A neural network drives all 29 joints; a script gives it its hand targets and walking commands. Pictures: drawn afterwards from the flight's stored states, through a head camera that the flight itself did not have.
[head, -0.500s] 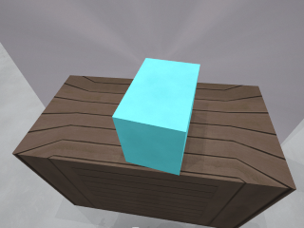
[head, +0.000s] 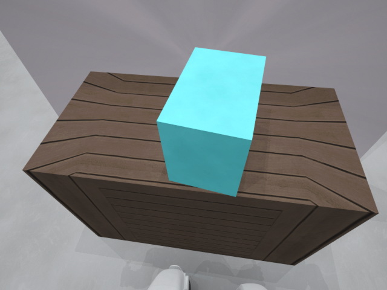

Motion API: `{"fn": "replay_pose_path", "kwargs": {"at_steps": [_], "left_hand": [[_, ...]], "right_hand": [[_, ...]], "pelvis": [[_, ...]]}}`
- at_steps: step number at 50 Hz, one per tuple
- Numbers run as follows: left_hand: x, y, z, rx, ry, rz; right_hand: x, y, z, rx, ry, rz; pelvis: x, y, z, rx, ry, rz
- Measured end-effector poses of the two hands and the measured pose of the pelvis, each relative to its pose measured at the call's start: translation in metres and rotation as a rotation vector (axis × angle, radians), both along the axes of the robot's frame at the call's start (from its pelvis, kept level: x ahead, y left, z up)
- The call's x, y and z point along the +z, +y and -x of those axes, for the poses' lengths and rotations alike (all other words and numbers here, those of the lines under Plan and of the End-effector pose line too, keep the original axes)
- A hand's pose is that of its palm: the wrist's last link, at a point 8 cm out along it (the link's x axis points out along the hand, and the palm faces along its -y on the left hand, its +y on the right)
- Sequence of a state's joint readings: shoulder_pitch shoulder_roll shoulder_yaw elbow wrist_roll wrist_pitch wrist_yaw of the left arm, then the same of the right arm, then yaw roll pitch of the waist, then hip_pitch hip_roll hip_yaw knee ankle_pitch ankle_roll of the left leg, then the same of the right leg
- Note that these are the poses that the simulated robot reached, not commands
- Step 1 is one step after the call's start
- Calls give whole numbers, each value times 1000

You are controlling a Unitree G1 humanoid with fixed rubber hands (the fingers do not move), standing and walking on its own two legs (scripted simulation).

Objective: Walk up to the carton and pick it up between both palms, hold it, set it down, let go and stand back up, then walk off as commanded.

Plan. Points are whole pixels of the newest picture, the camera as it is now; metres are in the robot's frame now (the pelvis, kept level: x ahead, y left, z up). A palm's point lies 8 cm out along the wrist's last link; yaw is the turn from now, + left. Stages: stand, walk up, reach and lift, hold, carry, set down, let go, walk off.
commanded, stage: walk up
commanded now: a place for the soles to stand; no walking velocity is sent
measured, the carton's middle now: (215, 121) +0.51 -0.02 +0.02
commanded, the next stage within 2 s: reach and lift in 0.90 s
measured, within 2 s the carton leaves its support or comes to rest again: neither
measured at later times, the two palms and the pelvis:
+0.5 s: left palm out of the picture +0.03 +0.31 -0.10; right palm out of the picture +0.07 -0.29 -0.12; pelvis -0.01 +0.00 +0.00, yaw -1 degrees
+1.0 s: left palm out of the picture +0.08 +0.30 -0.10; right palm out of the picture +0.09 -0.30 -0.12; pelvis -0.01 -0.01 +0.00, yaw -1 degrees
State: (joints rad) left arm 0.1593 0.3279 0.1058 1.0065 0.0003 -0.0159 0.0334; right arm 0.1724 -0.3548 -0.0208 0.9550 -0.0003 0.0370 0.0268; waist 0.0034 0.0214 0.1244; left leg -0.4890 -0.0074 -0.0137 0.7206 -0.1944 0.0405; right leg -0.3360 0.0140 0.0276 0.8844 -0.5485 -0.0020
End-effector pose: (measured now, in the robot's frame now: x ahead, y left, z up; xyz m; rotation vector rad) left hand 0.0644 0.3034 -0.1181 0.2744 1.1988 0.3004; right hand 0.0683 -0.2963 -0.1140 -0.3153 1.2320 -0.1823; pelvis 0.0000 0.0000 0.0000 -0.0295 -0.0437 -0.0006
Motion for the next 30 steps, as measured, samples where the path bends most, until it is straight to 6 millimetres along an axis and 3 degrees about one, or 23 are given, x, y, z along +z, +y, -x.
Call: {"fn": "replay_pose_path", "kwargs": {"at_steps": [7, 10, 17, 30], "left_hand": [[7, -4, 49, 11, 73, -25], [10, -1, 59, 21, 88, -35], [11, 9, 46, 13, 65, -30], [19, 2, 23, -5, -16, -39]], "right_hand": [[-10, -6, 14, -17, -13, -29], [-12, -2, 15, -11, -7, -39], [-8, 8, 12, -3, -30, -37], [-5, 2, 3, -3, -76, -43]], "pelvis": [[-2, -9, 14, -13, 15, -25], [-1, -7, 17, -7, 13, -29], [1, 3, 15, -8, 13, -25], [3, -3, 13, -10, 21, -35]]}}
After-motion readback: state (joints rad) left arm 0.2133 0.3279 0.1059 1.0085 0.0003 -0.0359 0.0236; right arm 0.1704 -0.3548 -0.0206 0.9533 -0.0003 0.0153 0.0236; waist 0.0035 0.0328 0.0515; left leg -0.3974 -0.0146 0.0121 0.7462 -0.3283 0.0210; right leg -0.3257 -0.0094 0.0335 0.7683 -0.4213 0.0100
